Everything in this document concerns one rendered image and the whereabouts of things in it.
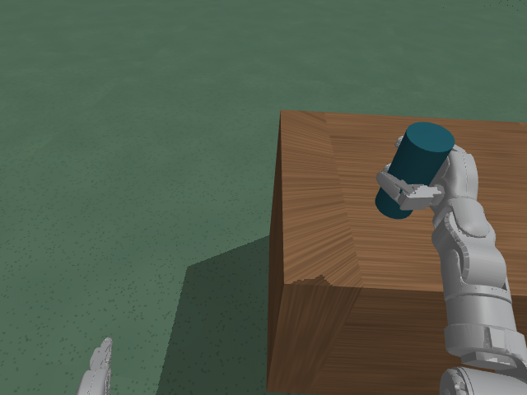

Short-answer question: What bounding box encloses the right robot arm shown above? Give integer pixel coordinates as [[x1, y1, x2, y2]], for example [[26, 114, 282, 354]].
[[431, 197, 527, 395]]

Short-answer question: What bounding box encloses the can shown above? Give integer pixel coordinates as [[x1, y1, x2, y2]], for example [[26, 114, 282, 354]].
[[375, 122, 455, 219]]

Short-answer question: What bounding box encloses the right robot hand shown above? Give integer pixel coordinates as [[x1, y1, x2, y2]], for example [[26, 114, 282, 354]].
[[376, 135, 478, 214]]

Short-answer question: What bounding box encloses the left robot hand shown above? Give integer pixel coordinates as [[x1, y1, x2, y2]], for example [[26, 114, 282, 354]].
[[76, 337, 113, 395]]

